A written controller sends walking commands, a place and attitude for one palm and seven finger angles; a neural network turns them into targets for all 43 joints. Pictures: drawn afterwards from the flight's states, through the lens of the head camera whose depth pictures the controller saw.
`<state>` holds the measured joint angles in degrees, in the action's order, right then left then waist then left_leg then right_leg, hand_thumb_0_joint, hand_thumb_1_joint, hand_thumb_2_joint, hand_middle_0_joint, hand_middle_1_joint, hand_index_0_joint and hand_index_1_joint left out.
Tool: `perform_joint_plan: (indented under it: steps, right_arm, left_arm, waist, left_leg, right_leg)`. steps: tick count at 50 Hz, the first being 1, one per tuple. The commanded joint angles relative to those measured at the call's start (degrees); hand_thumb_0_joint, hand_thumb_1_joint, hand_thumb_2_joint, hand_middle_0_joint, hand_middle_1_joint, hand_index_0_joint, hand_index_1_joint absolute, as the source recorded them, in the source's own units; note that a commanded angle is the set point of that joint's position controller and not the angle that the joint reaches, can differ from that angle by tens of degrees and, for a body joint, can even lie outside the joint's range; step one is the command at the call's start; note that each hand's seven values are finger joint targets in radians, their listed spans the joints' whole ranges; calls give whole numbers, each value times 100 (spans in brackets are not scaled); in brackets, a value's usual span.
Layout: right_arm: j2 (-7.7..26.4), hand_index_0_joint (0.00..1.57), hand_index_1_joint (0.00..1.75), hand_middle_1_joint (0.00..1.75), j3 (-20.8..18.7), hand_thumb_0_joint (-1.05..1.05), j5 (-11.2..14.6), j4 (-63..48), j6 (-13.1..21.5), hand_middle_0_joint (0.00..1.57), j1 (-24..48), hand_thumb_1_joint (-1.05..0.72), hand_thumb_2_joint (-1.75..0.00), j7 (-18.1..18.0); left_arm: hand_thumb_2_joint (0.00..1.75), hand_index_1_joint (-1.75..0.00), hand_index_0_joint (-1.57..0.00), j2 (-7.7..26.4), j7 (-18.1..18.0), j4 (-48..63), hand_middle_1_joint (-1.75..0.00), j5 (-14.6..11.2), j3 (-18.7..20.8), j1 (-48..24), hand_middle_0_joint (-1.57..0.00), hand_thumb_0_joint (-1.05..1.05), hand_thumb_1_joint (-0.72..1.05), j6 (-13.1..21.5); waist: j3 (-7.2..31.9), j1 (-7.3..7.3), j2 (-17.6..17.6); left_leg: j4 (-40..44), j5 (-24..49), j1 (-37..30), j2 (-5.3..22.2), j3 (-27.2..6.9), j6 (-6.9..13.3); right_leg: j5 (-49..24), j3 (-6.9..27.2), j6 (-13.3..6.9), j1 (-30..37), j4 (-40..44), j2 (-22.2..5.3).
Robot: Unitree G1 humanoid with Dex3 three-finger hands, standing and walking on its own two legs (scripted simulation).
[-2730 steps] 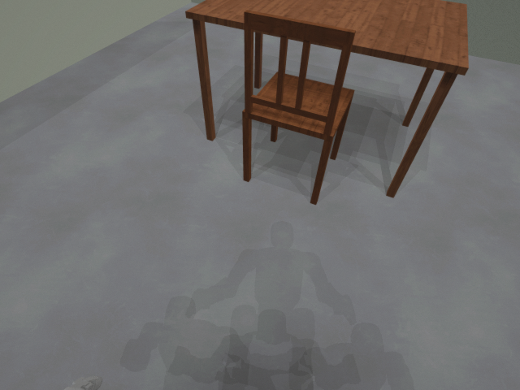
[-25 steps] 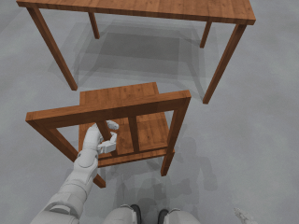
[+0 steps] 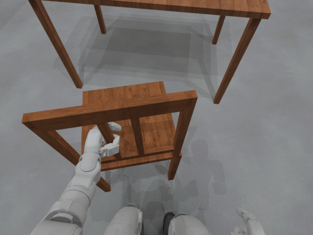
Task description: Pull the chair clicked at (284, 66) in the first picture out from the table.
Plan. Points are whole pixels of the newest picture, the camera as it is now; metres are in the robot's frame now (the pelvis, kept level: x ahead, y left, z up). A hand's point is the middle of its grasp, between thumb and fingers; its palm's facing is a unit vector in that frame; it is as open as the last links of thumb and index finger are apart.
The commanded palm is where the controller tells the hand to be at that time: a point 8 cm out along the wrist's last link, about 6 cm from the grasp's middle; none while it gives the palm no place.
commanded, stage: step backward, pulling the chair out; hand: left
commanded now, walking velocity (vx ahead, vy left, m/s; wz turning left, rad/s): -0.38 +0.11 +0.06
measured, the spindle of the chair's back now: (111, 141) +0.38 +0.15 -0.09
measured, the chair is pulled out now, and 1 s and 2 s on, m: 0.47 0.57 0.64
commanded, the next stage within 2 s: stop walking, hand still on the chair in 1.34 s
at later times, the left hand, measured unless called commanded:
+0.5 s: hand (101, 166) +0.29 +0.15 -0.06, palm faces -0.19 -0.97 -0.16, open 5.5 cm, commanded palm +0.28 +0.21 -0.06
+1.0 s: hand (97, 181) +0.25 +0.16 -0.05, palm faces -0.01 -0.99 -0.16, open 5.4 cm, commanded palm +0.22 +0.21 -0.05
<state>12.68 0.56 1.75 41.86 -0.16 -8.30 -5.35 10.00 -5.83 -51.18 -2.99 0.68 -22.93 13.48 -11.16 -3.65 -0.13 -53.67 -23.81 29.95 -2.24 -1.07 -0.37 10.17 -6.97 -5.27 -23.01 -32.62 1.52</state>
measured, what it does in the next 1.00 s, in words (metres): walks backwards: left foot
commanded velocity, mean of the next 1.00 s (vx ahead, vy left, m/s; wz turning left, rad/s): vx -0.34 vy -0.11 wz -0.01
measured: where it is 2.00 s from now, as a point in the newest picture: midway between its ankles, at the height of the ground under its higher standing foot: outside the picture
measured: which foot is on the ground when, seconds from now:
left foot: up 0.00-0.28, down 0.30-1.00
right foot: down 0.00-1.00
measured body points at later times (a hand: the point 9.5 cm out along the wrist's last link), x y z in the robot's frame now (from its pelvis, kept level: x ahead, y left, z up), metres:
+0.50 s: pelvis -0.05 +0.07 +0.00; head +0.03 +0.08 +0.44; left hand +0.29 +0.21 -0.04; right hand +0.06 -0.16 -0.13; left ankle -0.14 +0.22 -0.72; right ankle +0.06 -0.06 -0.72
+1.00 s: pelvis -0.11 +0.04 +0.00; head -0.03 +0.04 +0.44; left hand +0.24 +0.21 -0.04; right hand -0.02 -0.22 -0.13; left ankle -0.14 +0.20 -0.72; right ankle +0.02 -0.06 -0.72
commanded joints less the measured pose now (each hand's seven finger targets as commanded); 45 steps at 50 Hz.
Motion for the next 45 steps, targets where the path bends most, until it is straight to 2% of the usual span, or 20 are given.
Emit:
perform_joint_plan:
  steps: [1, 7, 11, 13, 16, 18, 21, 23, 25, 27, 29, 30, 32, 35, 38, 40, 41, 42, 43, 45]
  right_arm:
    - [763, 20, 30, 30, -214, 0, 2, -460, 223, 20, -137, -90, -90, -60]
    - [791, 20, 30, 30, -256, 0, -2, -360, 231, 20, -368, -90, -90, -123]
    - [790, 20, 30, 30, -310, 0, 5, -488, 25, 20, -551, -90, -90, -217]
    - [855, 20, 30, 30, -382, 0, 35, -655, -136, 20, -584, -90, -90, -253]
    - [1022, 20, 30, 30, -540, 0, 51, -971, -333, 20, -539, -90, -90, -150]
    - [858, 20, 30, 30, -484, 0, -133, -1114, -328, 20, -239, -90, -90, -91]
    - [787, 20, 30, 30, -464, 0, -180, -1192, -270, 20, -242, -90, -90, 48]
    - [724, 20, 30, 30, -448, 0, -191, -1055, -144, 20, -308, -90, -90, 86]
    - [723, 20, 30, 30, -452, 0, -191, -798, -48, 20, -500, -90, -90, 52]
    - [724, 20, 30, 30, -486, 0, -163, -555, -69, 20, -786, -90, -90, 12]
    - [660, 20, 30, 30, -507, 0, -125, -402, -20, 20, -691, -90, -90, -88]
    - [680, 20, 30, 30, -469, 0, -109, -314, 1, 20, -734, -90, -90, -128]
    - [627, 20, 30, 30, -428, 0, -110, -341, 2, 20, -674, -90, -90, -157]
    - [816, 20, 30, 30, -501, 0, -245, -622, -66, 20, -321, -90, -90, -138]
    - [701, 20, 30, 30, -533, 0, -158, -631, -9, 20, -432, -90, -90, -41]
    - [693, 20, 30, 30, -565, 0, -70, -450, 1, 20, -858, -90, -90, -44]
    - [741, 20, 30, 30, -630, 0, -40, -418, -13, 20, -927, -90, -90, -55]
    - [724, 20, 30, 30, -600, 0, 1, -440, 19, 20, -778, -90, -90, -57]
    - [678, 20, 30, 30, -525, 0, 1, -464, 45, 20, -620, -90, -90, -64]
    - [716, 20, 30, 30, -394, 0, 19, -395, 84, 20, -628, -90, -90, -44]
  left_arm:
    - [90, -145, -50, 1028, -100, 911, -145, 193, 302, -1260, -50, 0, 90, 181]
    - [90, -145, -50, 639, -64, 680, -145, 210, 58, -1376, -50, 0, 90, -63]
    - [90, -145, -50, 506, 11, 937, -145, 311, -86, -1376, -50, 0, 90, -126]
    - [90, -145, -50, 341, 66, 1276, -145, 297, -310, -1400, -50, 0, 90, -91]
    - [90, -145, -50, 4, 196, 1719, -145, 311, -643, -1266, -50, 0, 90, -23]
    - [90, -145, -50, 69, 220, 2252, -145, 411, -602, -1498, -50, 0, 90, 90]
    - [90, -145, -50, 19, 237, 2424, -145, 425, -518, -1111, -50, 0, 90, 89]
    - [90, -145, -50, -61, 218, 2308, -145, 459, -552, -1437, -50, 0, 90, 142]
    - [90, -145, -50, 77, 172, 1941, -145, 508, -544, -1751, -50, 0, 90, 145]
    - [90, -145, -50, 194, 153, 1543, -145, 468, -421, -1905, -50, 0, 90, 146]
    - [90, -145, -50, 375, 138, 1188, -145, 454, -259, -1810, -50, 0, 90, 181]
    - [90, -145, -50, 440, 122, 948, -145, 422, -271, -1582, -50, 0, 90, 146]
    - [90, -145, -50, 396, 97, 943, -145, 441, -219, -1568, -50, 0, 90, 158]
    - [90, -145, -50, 340, 70, 1334, -145, 445, -208, -1515, -50, 0, 90, 257]
    - [90, -145, -50, 165, 87, 1296, -145, 417, -181, -1721, -50, 0, 90, 324]
    - [90, -145, -50, 250, 103, 1168, -145, 401, -304, -1935, -50, 0, 90, 301]
    - [90, -145, -50, 532, 83, 925, -145, 349, -54, -1826, -50, 0, 90, 271]
    - [90, -145, -50, 607, 92, 702, -145, 321, -6, -1672, -50, 0, 90, 235]
    - [90, -145, -50, 645, 88, 566, -145, 316, 40, -1604, -50, 0, 90, 195]
    - [90, -145, -50, 574, 57, 559, -145, 284, -8, -1452, -50, 0, 90, 127]
  waist:
    - [2688, 201, -273]
    - [2966, 412, -946]
    - [3409, 297, -1035]
    - [3486, 129, -1003]
    - [3347, 32, -203]
    - [3144, -49, 1093]
    - [2601, 90, 1304]
    - [2317, 60, 983]
    - [2128, -4, 557]
    - [2611, -87, -66]
    - [2638, -64, -797]
    - [2428, -29, -702]
    - [2458, 13, -526]
    - [1909, 168, 1515]
    - [2010, 189, 505]
    - [2549, -13, -410]
    - [2874, -19, -1055]
    - [2827, 78, -1315]
    - [2655, 195, -1144]
    - [2568, 209, -661]
  left_leg:
    - [-854, -430, -293, 219, -528, -199]
    - [1004, -653, -550, 312, -73, -222]
    - [2399, -31, -920, 475, 221, -211]
    - [3266, 1254, -1464, 781, 331, -158]
    - [3072, 3984, -2477, 1464, 306, 25]
    - [2569, 5014, -2185, 1522, 227, -66]
    - [2620, 5071, -1828, 1927, -74, 154]
    - [2111, 5469, -1916, 1961, -58, 163]
    - [1742, 5063, -1796, 1793, 42, 34]
    - [1392, 3670, -1676, 1373, 245, -208]
    - [1357, 650, -1370, 871, 275, -293]
    - [1680, 89, -1328, 802, 290, -235]
    - [2533, 309, -1438, 848, 375, -76]
    - [3408, 1652, -393, 1876, -433, 411]
    - [2193, 3391, -1045, 1975, -395, 377]
    - [1459, 2686, -1477, 1309, 128, -51]
    - [1105, 910, -1388, 876, 344, -234]
    - [783, -526, -1281, 629, 265, -242]
    - [596, -832, -1238, 562, 141, -179]
    - [1250, -608, -1402, 600, 79, -103]
  right_leg:
    - [-1755, 1724, 1, 1870, 1272, -2225]
    - [-2919, 1577, 101, 2717, 1136, -2084]
    - [-3755, 1210, 182, 3180, 811, -1836]
    - [-3782, 906, 401, 2988, 422, -1514]
    - [-2868, 545, 666, 2020, 106, -771]
    - [-3080, 410, 444, 1794, -365, -839]
    - [-692, 258, 385, 1420, -874, -502]
    - [-729, 273, 319, 1329, -588, -476]
    - [-1944, 363, 258, 1543, -252, -596]
    - [-3347, 730, 90, 1717, -91, -1021]
    - [-3054, 1126, -51, 1413, 285, -1565]
    - [-2503, 1068, -4, 1214, 455, -1597]
    - [-956, 837, 356, 1051, 423, -1304]
    - [-50, 344, 599, 1347, -1211, -586]
    - [-729, 569, 420, 1528, -467, -575]
    - [-2756, 1012, 208, 1795, 206, -1046]
    - [-2818, 1480, 43, 1841, 534, -1487]
    - [-1974, 1734, -31, 1506, 1017, -1797]
    - [-697, 1728, 19, 1124, 1322, -1869]
    - [-80, 1486, 80, 1095, 1361, -1730]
